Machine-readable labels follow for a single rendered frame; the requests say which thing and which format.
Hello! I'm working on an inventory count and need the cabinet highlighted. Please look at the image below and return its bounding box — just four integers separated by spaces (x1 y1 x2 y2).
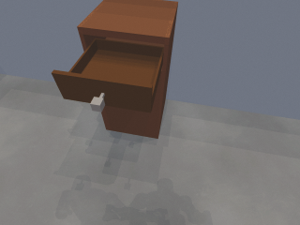
77 0 178 139

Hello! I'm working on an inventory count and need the drawer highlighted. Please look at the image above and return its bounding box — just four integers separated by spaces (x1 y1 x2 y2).
52 38 164 113

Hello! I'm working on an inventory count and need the handle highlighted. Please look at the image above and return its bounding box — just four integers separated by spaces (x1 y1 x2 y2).
90 93 105 113

